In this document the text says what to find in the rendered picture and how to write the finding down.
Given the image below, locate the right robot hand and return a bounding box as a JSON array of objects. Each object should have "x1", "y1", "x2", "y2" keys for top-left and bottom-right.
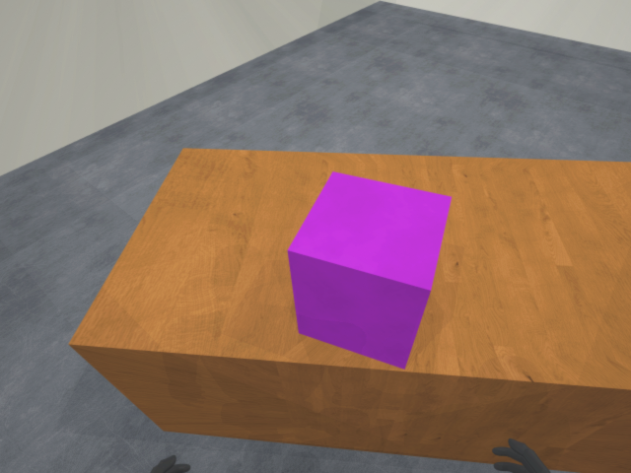
[{"x1": 492, "y1": 439, "x2": 550, "y2": 473}]

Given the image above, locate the pedestal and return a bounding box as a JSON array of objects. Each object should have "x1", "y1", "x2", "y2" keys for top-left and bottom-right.
[{"x1": 68, "y1": 148, "x2": 631, "y2": 473}]

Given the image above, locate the carton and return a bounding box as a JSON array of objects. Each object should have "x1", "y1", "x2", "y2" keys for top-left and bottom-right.
[{"x1": 288, "y1": 171, "x2": 452, "y2": 370}]

